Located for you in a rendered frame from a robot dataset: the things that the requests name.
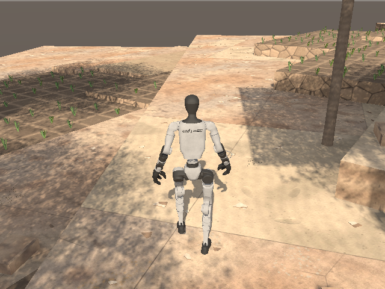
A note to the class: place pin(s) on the right robot upper arm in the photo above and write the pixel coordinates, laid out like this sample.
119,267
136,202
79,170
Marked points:
210,126

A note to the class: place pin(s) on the humanoid robot torso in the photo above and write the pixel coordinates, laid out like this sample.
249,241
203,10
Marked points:
192,138

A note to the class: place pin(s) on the left robot upper arm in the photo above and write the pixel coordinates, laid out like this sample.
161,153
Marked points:
173,126

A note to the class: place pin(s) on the robot right hand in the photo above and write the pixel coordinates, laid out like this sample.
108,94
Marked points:
222,166

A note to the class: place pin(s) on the right robot forearm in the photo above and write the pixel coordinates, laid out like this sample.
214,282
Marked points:
223,156

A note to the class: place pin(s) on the left robot forearm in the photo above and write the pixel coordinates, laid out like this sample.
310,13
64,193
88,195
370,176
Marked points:
161,160

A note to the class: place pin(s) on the robot left hand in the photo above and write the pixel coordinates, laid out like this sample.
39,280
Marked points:
156,175

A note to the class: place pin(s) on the left robot thigh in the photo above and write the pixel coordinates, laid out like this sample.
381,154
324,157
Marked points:
178,177

